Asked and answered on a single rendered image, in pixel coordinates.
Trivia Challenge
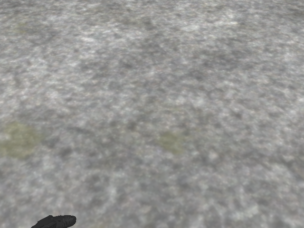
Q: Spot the left robot hand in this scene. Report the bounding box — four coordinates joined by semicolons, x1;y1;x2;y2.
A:
31;215;76;228

